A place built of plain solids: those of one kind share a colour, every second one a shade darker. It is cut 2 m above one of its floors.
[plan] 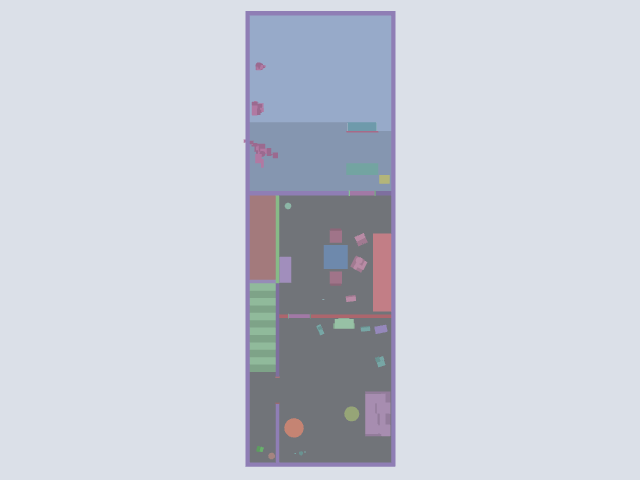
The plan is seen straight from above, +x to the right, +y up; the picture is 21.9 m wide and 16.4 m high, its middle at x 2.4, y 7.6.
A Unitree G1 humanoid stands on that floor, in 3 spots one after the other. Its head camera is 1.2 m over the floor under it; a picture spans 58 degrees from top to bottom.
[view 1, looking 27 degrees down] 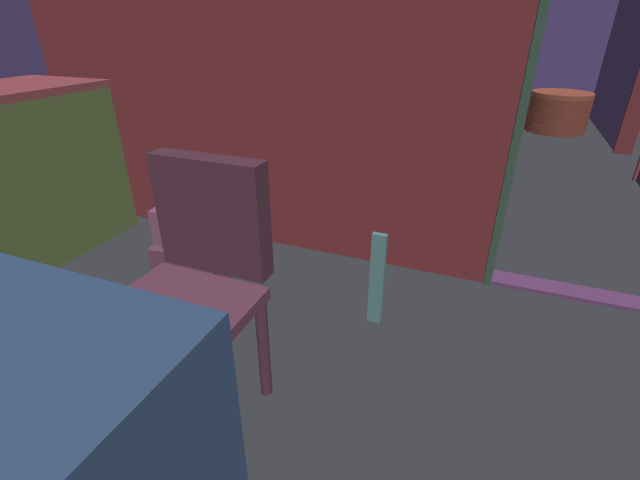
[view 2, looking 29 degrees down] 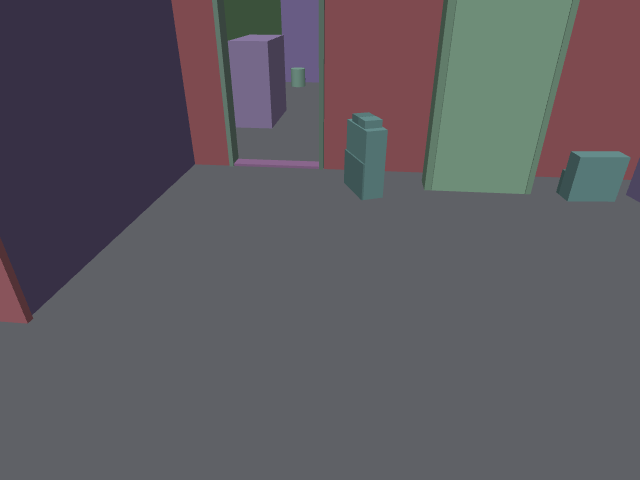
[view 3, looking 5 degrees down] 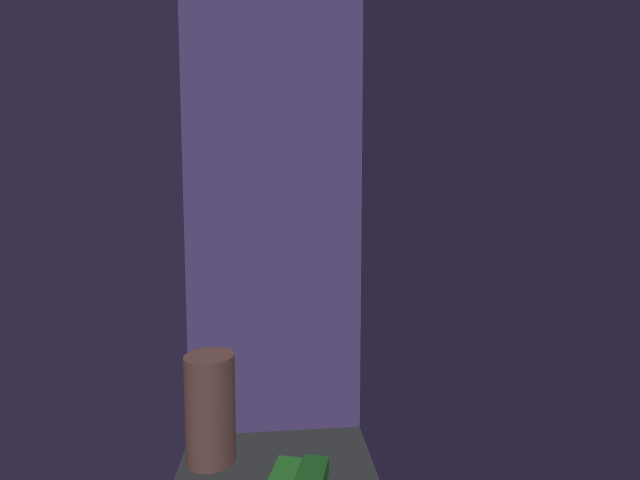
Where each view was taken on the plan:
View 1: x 2.16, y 7.11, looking -68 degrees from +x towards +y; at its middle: kitchen_wall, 2.48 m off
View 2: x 2.41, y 1.60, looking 96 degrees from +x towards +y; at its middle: ground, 2.48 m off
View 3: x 0.44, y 2.19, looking -96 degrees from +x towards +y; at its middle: wall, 2.22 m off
